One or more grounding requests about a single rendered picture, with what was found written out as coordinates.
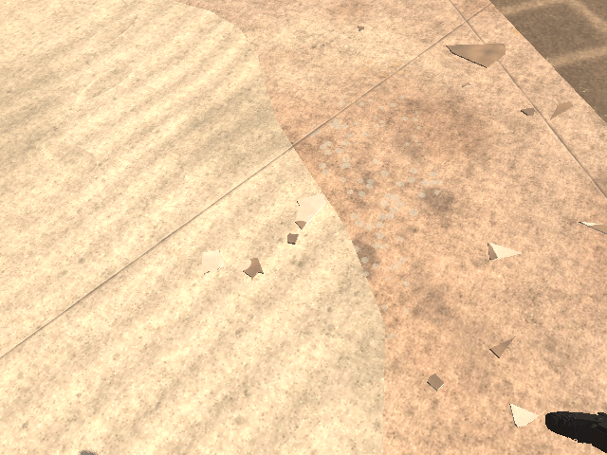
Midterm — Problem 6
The robot right hand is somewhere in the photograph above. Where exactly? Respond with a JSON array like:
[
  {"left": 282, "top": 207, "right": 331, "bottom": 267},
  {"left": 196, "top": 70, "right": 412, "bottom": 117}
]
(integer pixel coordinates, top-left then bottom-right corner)
[{"left": 545, "top": 411, "right": 607, "bottom": 453}]

